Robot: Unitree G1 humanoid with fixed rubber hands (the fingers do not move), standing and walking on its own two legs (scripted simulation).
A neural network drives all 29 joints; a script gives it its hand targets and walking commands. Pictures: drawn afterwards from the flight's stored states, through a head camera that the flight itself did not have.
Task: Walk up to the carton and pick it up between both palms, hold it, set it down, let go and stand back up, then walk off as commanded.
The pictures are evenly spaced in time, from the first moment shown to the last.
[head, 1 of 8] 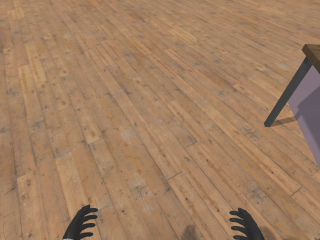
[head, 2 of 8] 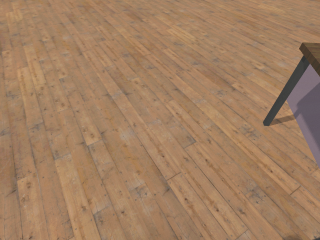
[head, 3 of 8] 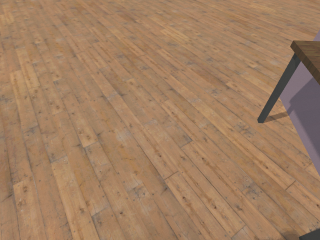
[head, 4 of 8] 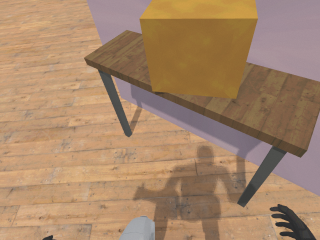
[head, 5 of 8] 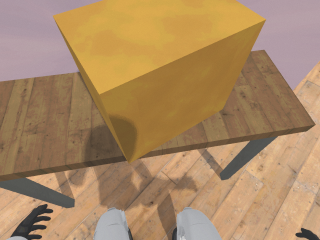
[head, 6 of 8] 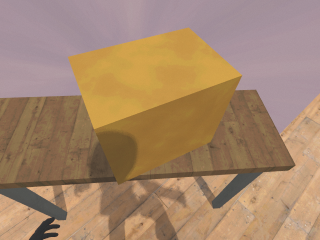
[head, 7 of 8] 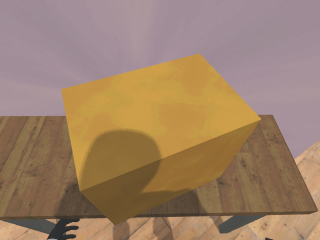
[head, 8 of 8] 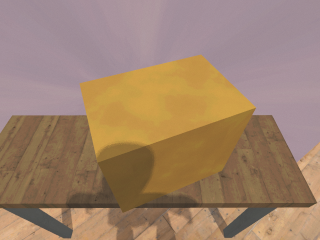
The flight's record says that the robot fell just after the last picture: no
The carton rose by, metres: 0.00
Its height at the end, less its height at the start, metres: +0.00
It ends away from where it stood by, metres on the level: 0.00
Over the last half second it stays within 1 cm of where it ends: yes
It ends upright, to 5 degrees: yes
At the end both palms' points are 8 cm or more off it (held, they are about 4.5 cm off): yes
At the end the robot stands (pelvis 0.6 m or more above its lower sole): yes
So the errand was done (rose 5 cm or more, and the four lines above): no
